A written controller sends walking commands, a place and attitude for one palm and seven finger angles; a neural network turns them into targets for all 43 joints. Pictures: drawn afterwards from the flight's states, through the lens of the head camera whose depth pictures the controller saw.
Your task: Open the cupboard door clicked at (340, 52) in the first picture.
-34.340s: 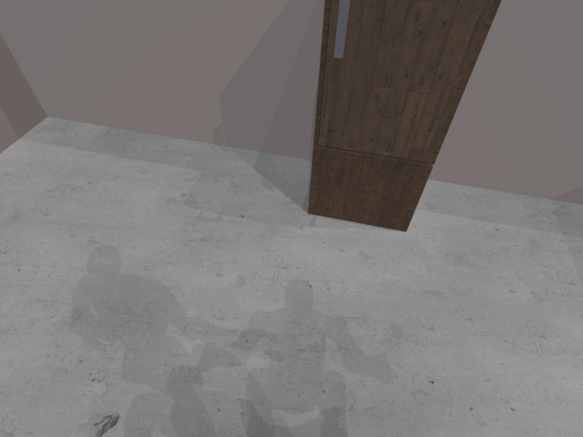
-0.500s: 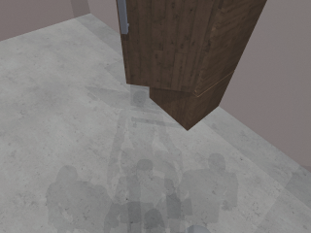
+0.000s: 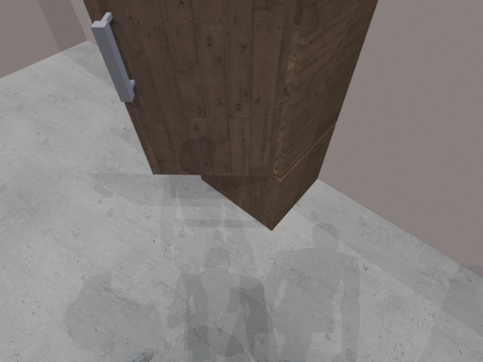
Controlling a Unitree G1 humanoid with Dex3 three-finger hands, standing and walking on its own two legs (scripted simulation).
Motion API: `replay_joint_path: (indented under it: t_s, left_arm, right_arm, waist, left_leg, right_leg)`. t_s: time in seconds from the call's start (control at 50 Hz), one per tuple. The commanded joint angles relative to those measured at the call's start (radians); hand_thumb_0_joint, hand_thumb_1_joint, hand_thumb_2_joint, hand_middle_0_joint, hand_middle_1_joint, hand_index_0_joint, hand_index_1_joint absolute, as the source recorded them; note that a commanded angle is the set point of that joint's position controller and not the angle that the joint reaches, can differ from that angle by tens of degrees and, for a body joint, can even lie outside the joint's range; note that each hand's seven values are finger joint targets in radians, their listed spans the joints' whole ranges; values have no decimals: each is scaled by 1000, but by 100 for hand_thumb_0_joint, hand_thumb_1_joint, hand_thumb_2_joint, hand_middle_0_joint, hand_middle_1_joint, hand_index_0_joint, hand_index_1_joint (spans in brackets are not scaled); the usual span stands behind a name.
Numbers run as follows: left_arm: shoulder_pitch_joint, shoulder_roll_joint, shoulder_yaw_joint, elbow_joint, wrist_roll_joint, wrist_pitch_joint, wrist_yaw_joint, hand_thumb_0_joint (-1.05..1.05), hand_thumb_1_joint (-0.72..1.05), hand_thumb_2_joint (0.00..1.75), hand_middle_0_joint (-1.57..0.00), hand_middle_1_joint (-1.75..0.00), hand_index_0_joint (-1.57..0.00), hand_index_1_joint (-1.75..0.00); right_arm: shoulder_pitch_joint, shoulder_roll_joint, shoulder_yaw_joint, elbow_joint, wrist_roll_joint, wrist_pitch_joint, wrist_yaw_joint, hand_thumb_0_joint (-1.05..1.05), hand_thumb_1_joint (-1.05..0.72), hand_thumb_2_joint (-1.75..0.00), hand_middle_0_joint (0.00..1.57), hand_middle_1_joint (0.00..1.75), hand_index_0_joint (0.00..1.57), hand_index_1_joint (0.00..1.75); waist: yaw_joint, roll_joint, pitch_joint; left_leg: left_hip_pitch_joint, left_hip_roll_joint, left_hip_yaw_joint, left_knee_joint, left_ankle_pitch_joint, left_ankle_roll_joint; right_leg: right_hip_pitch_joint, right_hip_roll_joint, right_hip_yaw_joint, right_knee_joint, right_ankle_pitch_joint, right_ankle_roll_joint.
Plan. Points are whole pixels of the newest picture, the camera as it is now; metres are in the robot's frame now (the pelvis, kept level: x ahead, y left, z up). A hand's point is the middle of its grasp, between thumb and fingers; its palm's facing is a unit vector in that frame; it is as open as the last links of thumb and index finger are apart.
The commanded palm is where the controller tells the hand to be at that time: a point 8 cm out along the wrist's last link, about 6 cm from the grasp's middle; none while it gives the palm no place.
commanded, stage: take the last steps up to it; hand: left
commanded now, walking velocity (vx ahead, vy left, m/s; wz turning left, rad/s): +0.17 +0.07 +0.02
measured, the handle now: (118, 59) +0.68 +0.29 +0.12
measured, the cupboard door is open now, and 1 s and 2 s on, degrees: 39 39 39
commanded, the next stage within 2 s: come to a stop and stand still in 0.04 s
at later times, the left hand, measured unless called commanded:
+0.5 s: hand out of the picture +0.10 +0.23 -0.18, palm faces +0.05 -0.99 -0.16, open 7.3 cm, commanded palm none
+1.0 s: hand out of the picture +0.05 +0.16 -0.15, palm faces +0.02 -0.98 -0.19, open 7.3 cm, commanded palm none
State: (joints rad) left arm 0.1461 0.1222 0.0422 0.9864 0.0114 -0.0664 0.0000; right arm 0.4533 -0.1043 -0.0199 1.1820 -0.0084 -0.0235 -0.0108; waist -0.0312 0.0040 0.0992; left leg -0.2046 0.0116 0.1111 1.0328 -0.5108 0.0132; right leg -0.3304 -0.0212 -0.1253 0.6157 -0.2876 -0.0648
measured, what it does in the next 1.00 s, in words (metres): steps on the spot: left foot, then right foot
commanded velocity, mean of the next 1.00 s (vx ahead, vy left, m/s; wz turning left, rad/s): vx -0.04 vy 0.02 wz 0.00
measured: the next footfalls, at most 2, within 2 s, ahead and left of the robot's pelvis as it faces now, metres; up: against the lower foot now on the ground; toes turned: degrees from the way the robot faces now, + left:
left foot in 0.30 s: +0.22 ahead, +0.15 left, +0.00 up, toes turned +5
right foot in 0.74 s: +0.04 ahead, -0.11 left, +0.00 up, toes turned -7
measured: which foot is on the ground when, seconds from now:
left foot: up 0.00-0.28, down 0.30-0.74, up 0.76-1.00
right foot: down 0.00-0.32, up 0.34-0.72, down 0.74-1.00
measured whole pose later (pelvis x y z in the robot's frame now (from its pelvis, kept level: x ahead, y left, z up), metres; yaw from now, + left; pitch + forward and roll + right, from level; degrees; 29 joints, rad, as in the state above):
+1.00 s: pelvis +0.05 +0.00 +0.02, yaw -1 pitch +0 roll +2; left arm 0.32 0.10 0.02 1.10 0.02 -0.02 0.02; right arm 0.32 -0.21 -0.07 1.11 -0.02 0.05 0.00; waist -0.01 0.02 0.02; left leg -0.37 0.02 0.04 0.78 -0.34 -0.05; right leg -0.10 -0.05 -0.07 0.37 -0.27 -0.01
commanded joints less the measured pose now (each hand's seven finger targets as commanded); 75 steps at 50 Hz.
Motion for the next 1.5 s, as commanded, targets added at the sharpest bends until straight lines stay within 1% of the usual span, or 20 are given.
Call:
replay_joint_path:
  t_s: [0.0, 0.06, 0.22, 0.26, 0.3, 0.38, 0.44, 0.48, 0.62, 0.68, 0.7, 0.72, 0.74, 0.8, 1.02, 1.08, 1.12, 1.2, 1.34, 1.48]
  left_arm:
    - [202, 117, 24, 36, -4, -3, 29, 0, 90, 90, -20, -30, -20, -30]
    - [177, 79, 18, 36, 7, -20, 26, 0, 90, 90, -20, -30, -20, -30]
    - [169, 133, 5, 82, 6, 9, 34, 0, 90, 90, -20, -30, -20, -30]
    - [181, 133, 2, 82, 2, 28, 42, 0, 90, 90, -20, -30, -20, -30]
    - [258, 86, -10, 76, -11, 53, 56, 0, 90, 90, -20, -30, -20, -30]
    - [226, 121, 16, 51, 5, 113, 52, 0, 90, 90, -20, -30, -20, -30]
    - [211, 133, 35, 20, 6, 122, 35, 0, 90, 90, -20, -30, -20, -30]
    - [212, 119, 43, 3, 7, 129, 26, 0, 90, 90, -20, -30, -20, -30]
    - [188, 84, 33, -21, 10, 115, 7, 0, 90, 90, -20, -30, -20, -30]
    - [325, 86, 30, 45, 7, 102, 10, 0, 90, 90, -20, -30, -20, -30]
    - [364, 130, 36, 58, 16, 97, 18, 0, 90, 90, -20, -30, -20, -30]
    - [320, 202, 38, 44, 26, 87, 26, 0, 90, 90, -20, -30, -20, -30]
    - [195, 224, 26, -3, 22, 84, 31, 0, 90, 90, -20, -30, -20, -30]
    - [58, 177, 9, -10, 8, 50, 30, 0, 90, 90, -20, -30, -20, -30]
    - [256, 184, 24, 104, 12, 36, 44, 0, 90, 90, -20, -30, -20, -30]
    - [212, 157, 16, 109, -1, 45, 46, 0, 90, 90, -20, -30, -20, -30]
    - [239, 97, 1, 108, -5, 50, 47, 0, 90, 90, -20, -30, -20, -30]
    - [196, 73, -9, 122, 0, 75, 45, 0, 90, 90, -20, -30, -20, -30]
    - [210, 90, -17, 145, 5, 67, 39, 0, 90, 90, -20, -30, -20, -30]
    - [205, 99, -20, 140, 5, 67, 36, 0, 90, 90, -20, -30, -20, -30]
  right_arm:
    - [-89, -45, -17, -118, -5, -13, -4, 0, -90, -90, 20, 30, 20, 30]
    - [-9, -13, -21, -89, -12, 11, 5, 0, -90, -90, 20, 30, 20, 30]
    - [-175, -64, -10, -121, -3, 11, -1, 0, -90, -90, 20, 30, 20, 30]
    - [-121, -128, -23, -107, -6, 1, -4, 0, -90, -90, 20, 30, 20, 30]
    - [-96, -230, -43, -117, -1, 4, -24, 0, -90, -90, 20, 30, 20, 30]
    - [-174, -257, -56, -164, -10, 38, -58, 0, -90, -90, 20, 30, 20, 30]
    - [-243, -250, -61, -209, -15, 41, -60, 0, -90, -90, 20, 30, 20, 30]
    - [-271, -256, -69, -222, -16, 39, -57, 0, -90, -90, 20, 30, 20, 30]
    - [-250, -262, -84, -212, -32, 45, -28, 0, -90, -90, 20, 30, 20, 30]
    - [-262, -240, -86, -206, -29, 59, -15, 0, -90, -90, 20, 30, 20, 30]
    - [-265, -185, -78, -209, -19, 65, -10, 0, -90, -90, 20, 30, 20, 30]
    - [-278, -98, -59, -229, -7, 71, -2, 0, -90, -90, 20, 30, 20, 30]
    - [-327, -129, -58, -253, -16, 73, 8, 0, -90, -90, 20, 30, 20, 30]
    - [-217, -139, -56, -170, -27, 71, 16, 0, -90, -90, 20, 30, 20, 30]
    - [-213, -122, -32, -142, 2, 42, -5, 0, -90, -90, 20, 30, 20, 30]
    - [-141, -114, -27, -102, 1, 28, -14, 0, -90, -90, 20, 30, 20, 30]
    - [-115, -180, -36, -88, -5, 13, -27, 0, -90, -90, 20, 30, 20, 30]
    - [-153, -156, -25, -82, -3, 23, -38, 0, -90, -90, 20, 30, 20, 30]
    - [-171, -153, -16, -92, -1, 16, -35, 0, -90, -90, 20, 30, 20, 30]
    - [-173, -151, -10, -87, -5, 8, -30, 0, -90, -90, 20, 30, 20, 30]
  waist:
    - [51, -25, -36]
    - [3, -122, -78]
    - [19, -173, -78]
    - [1, -57, -127]
    - [4, 179, -201]
    - [3, 277, -119]
    - [23, 83, -156]
    - [31, 88, -200]
    - [8, 222, -208]
    - [66, 136, -179]
    - [84, -13, -146]
    - [73, -298, -66]
    - [70, -260, 19]
    - [0, -200, 63]
    - [83, -182, -90]
    - [39, -175, -101]
    - [45, 0, -185]
    - [39, 138, -73]
    - [37, -14, -40]
    - [41, -1, -22]
  left_leg:
    - [-339, 82, -127, 175, 142, -14]
    - [-251, 78, -77, -1, 208, -45]
    - [-74, 7, -40, -464, 349, -57]
    - [85, 71, -77, -579, 759, -36]
    - [204, 318, -268, -547, 1319, 108]
    - [-42, 389, -311, -679, 1064, 200]
    - [-32, 369, -284, -675, 819, 199]
    - [-28, 353, -252, -705, 637, 178]
    - [-57, 290, -261, -795, 138, 114]
    - [-214, 184, -175, -785, -52, 26]
    - [-295, 102, -117, -656, -83, -15]
    - [-371, 0, -40, -439, -6, -67]
    - [-329, 19, -87, -310, 33, -53]
    - [-296, 28, -113, -190, 213, -41]
    - [-212, 2, -55, -446, 106, -61]
    - [35, -2, -35, -669, 405, -40]
    - [212, 146, -142, -567, 816, 24]
    - [80, 150, -159, -653, 662, 51]
    - [77, 109, -126, -661, 566, 20]
    - [49, 101, -134, -712, 481, 15]
  right_leg:
    - [193, -310, 278, -337, 531, -111]
    - [141, -234, 114, -360, 557, -67]
    - [169, -189, 77, -223, 719, -29]
    - [125, -130, 47, -102, 484, 33]
    - [24, -49, 35, 15, -140, 90]
    - [-25, -23, 154, 484, -353, 87]
    - [-103, -11, 161, 589, -250, 93]
    - [-118, -16, 165, 596, -190, 106]
    - [30, -2, 53, 158, -228, 87]
    - [287, 34, -12, -171, -73, 69]
    - [308, -54, 95, -322, -163, 46]
    - [175, -280, 407, -507, -485, -32]
    - [-25, -377, 476, -580, -554, -75]
    - [9, -252, 307, -511, -196, -30]
    - [371, -309, 214, -210, 745, -82]
    - [226, -209, 147, -126, 632, -1]
    - [104, -124, 87, -106, 296, 56]
    - [125, -86, 68, -174, 35, 79]
    - [145, -103, 99, -234, 148, 70]
    - [157, -107, 100, -249, 121, 75]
